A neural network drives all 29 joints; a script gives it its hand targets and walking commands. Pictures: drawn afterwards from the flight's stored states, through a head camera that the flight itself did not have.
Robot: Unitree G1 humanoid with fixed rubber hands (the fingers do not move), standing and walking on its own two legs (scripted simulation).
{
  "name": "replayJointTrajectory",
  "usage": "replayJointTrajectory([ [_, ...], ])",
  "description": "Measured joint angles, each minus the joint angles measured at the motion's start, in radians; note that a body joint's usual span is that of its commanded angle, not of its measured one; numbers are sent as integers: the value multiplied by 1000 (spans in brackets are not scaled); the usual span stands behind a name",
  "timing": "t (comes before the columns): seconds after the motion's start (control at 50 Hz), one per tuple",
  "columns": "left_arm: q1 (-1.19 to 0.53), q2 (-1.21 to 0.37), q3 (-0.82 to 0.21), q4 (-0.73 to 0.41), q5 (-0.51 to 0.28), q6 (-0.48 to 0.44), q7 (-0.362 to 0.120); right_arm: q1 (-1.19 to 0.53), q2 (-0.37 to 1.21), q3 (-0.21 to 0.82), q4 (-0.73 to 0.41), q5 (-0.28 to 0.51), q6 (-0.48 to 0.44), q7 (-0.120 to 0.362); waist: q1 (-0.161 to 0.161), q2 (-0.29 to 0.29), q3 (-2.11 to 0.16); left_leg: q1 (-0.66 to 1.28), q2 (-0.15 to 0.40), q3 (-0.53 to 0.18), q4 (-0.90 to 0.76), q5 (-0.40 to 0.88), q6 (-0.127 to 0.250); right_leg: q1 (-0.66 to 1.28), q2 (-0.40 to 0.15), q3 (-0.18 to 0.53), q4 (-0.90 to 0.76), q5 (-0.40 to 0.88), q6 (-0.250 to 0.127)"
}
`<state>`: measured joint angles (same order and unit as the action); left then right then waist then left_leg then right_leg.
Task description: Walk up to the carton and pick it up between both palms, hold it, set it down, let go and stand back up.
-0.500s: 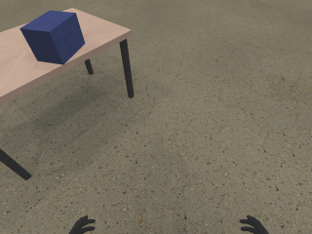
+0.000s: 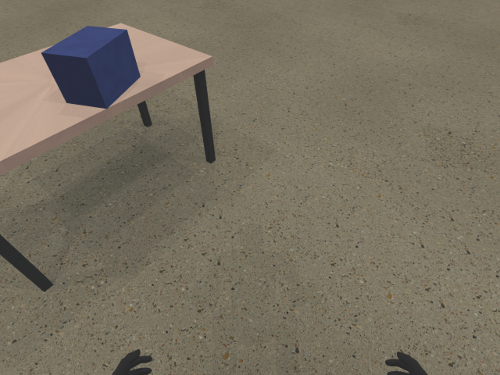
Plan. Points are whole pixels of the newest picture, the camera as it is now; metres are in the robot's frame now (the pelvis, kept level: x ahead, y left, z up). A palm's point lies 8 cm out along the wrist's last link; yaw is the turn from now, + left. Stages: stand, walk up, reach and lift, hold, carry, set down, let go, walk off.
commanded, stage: stand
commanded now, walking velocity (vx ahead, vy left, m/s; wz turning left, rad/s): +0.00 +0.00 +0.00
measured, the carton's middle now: (96, 66) +1.14 +0.58 -0.03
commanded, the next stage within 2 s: walk up in 0.74 s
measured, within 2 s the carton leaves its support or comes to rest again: neither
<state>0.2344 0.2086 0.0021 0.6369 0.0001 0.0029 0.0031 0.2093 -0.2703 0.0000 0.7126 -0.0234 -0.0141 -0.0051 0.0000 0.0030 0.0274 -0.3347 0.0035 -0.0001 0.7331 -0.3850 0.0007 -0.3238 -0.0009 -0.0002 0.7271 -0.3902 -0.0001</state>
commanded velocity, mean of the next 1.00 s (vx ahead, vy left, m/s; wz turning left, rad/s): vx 0.00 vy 0.00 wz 0.00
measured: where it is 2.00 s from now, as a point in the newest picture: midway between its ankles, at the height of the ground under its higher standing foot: outside the picture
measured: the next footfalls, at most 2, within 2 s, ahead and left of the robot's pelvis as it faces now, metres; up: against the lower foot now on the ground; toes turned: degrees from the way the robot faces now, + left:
right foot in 1.70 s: +0.34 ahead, +0.00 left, +0.00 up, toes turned +7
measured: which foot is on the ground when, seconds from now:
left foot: down 0.00-1.00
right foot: down 0.00-1.00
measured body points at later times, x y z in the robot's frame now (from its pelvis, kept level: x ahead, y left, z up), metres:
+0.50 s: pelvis -0.02 +0.00 +0.00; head -0.03 +0.00 +0.45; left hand +0.11 +0.24 -0.11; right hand +0.10 -0.26 -0.11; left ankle +0.00 +0.12 -0.72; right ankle +0.00 -0.12 -0.72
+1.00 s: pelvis -0.02 +0.00 +0.00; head -0.03 +0.00 +0.45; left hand +0.10 +0.24 -0.11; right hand +0.09 -0.26 -0.12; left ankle +0.00 +0.12 -0.71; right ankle +0.00 -0.12 -0.71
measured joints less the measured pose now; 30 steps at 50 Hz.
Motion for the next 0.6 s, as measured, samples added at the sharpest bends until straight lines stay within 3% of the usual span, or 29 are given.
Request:
replayJointTrajectory([
  [0.6, 0, 1, 0, 70, 0, 0, 0, 0, 0, 0, 78, 0, -2, 12, 0, 0, 0, 0, 0, 0, 0, 32, 0, 0, 0, 0, 0, 32, 0],
])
